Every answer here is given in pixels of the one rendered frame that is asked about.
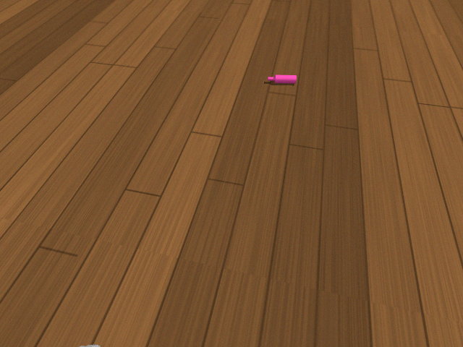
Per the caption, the bottle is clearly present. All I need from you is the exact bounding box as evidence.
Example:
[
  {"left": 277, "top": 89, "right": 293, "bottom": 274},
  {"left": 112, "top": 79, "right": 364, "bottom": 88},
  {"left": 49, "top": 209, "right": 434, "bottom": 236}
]
[{"left": 268, "top": 74, "right": 297, "bottom": 84}]

